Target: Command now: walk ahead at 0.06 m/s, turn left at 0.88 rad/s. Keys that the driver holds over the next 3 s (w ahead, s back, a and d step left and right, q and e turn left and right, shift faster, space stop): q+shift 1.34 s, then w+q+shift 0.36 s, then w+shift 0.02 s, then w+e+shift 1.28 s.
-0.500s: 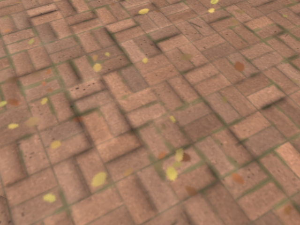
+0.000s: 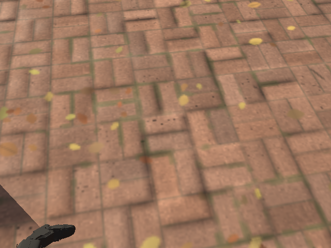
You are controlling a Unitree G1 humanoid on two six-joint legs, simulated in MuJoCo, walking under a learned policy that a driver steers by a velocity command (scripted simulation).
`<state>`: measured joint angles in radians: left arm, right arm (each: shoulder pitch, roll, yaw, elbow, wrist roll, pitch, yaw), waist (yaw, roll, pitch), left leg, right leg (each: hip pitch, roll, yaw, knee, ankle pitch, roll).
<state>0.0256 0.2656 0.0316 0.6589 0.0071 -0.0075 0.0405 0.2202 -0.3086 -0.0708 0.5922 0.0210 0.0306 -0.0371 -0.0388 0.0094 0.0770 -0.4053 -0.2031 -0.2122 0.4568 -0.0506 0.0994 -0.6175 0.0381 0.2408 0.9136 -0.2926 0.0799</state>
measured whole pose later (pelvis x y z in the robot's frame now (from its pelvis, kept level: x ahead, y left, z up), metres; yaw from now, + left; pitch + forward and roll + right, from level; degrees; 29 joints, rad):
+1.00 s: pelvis +0.07 -0.02 +0.01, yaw +58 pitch +4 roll -3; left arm 0.05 0.32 0.09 0.68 0.00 -0.01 0.02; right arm 0.18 -0.34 -0.09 0.56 0.02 0.05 -0.04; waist -0.01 -0.01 0.06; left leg -0.34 -0.08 -0.20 0.51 -0.22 0.04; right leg -0.55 0.05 0.12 0.87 -0.30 0.08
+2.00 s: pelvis -0.03 +0.28 -0.02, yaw +100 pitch +3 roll +0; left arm 0.12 0.29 0.01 0.69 0.01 -0.01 -0.08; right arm 0.48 -0.28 -0.01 0.82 -0.03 -0.09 0.01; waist -0.04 -0.01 0.03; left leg 0.28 -0.08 0.05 0.07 -0.40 0.07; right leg -0.79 -0.03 -0.12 0.77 0.00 -0.08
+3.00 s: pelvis +0.08 +1.20 -0.04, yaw +47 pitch +1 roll +1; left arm 0.03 0.31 0.02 0.63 0.02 -0.02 -0.05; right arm 0.49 -0.26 -0.02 0.87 -0.04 -0.06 -0.01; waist -0.04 -0.03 0.05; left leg 0.04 0.07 0.19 1.06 -0.38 -0.05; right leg -0.56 0.11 -0.13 0.77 -0.21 -0.23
